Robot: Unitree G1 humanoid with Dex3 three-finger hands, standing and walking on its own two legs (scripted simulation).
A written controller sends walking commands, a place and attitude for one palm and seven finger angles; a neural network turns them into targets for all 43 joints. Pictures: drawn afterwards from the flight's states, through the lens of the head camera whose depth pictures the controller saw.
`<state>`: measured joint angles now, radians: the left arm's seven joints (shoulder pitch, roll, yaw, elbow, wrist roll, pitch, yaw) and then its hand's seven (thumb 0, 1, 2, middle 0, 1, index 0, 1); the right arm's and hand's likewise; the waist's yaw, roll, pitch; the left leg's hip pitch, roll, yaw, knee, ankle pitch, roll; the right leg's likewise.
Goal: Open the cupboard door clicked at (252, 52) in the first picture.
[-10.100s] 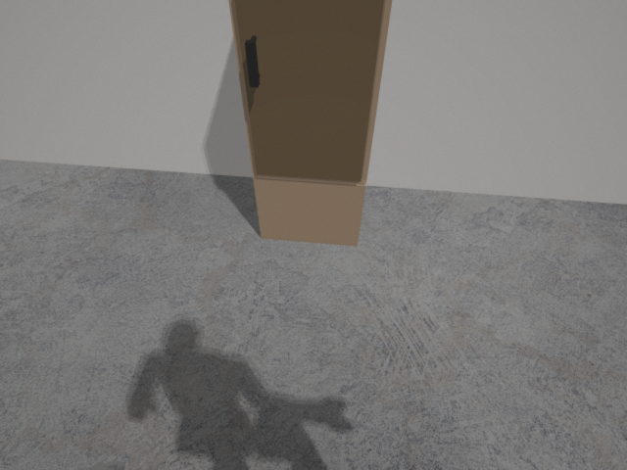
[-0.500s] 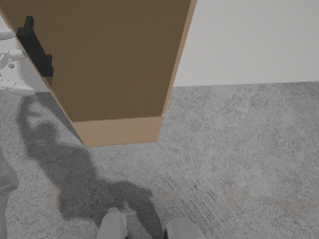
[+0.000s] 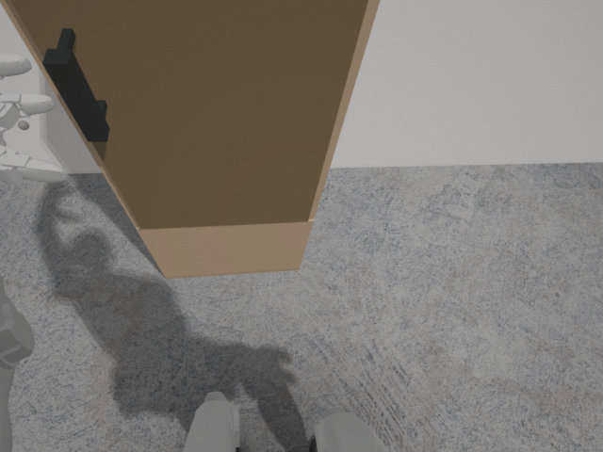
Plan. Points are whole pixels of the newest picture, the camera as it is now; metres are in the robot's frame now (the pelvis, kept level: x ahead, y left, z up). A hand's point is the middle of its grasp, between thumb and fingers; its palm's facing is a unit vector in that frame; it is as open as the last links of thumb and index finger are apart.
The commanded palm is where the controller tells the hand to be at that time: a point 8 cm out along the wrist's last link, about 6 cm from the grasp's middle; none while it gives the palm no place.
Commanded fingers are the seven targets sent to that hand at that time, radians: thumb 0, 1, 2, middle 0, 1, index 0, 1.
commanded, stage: slide the fingers in behind the handle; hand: left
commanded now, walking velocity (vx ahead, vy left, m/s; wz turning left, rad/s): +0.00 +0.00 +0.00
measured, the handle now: (83, 87) +0.55 +0.25 +0.10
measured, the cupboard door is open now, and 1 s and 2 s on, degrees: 0 0 0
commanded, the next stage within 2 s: close the thumb around the handle in 1.64 s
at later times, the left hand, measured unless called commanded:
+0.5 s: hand (52, 121) +0.49 +0.27 +0.10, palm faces +0.04 -1.00 +0.02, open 14.0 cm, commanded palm +0.48 +0.31 +0.10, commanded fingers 0.00 -0.50 0.30 -0.30 -1.20 -0.30 -1.20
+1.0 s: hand (93, 120) +0.50 +0.23 +0.10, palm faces +0.05 -1.00 +0.00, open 14.0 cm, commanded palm +0.48 +0.28 +0.10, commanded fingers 0.00 -0.50 0.30 -0.30 -1.20 -0.30 -1.20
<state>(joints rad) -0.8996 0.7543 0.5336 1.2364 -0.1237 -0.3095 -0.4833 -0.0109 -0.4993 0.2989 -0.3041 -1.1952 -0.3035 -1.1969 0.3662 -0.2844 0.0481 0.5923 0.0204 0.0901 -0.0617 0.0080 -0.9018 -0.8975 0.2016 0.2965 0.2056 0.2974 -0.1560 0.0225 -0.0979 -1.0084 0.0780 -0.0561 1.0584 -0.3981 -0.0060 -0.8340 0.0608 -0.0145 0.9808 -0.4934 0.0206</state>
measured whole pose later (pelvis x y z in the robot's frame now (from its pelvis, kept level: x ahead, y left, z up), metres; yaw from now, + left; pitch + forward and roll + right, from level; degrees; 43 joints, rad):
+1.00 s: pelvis +0.00 +0.00 +0.00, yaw +0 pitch +20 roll -4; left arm -0.90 0.59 0.43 1.17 -0.10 -0.32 -0.32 -0.01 -0.50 0.30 -0.30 -1.20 -0.30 -1.20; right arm 0.39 -0.26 0.03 0.62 0.00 0.07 -0.03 0.01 -0.90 -0.90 0.20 0.30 0.21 0.30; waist -0.16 0.03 -0.11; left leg -0.99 0.07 -0.05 1.05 -0.40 -0.01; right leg -0.82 0.05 -0.01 0.98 -0.50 0.02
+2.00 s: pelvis +0.00 +0.00 +0.00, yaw +1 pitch +18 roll -4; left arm -0.86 0.54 0.41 1.14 -0.12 -0.34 -0.28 -0.01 -0.20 0.43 -0.30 -1.22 -0.32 -1.23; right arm 0.38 -0.25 0.02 0.62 0.00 0.07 -0.03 0.01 -0.90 -0.90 0.20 0.30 0.20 0.30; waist -0.15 0.04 -0.11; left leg -0.96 0.06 -0.05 1.04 -0.40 -0.01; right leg -0.79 0.05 -0.01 0.97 -0.50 0.02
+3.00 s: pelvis +0.03 +0.00 +0.02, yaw +0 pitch +15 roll -2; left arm -0.39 0.38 0.37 0.66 -0.26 -0.27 -0.31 0.00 0.68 0.72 -0.32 -1.33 -0.31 -1.31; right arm 0.37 -0.26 0.00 0.53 0.04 0.09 -0.01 0.01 -0.90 -0.90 0.20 0.30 0.20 0.30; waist -0.10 0.04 -0.14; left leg -0.80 0.07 0.00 0.95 -0.41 -0.01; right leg -0.66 0.04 0.04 0.90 -0.50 0.02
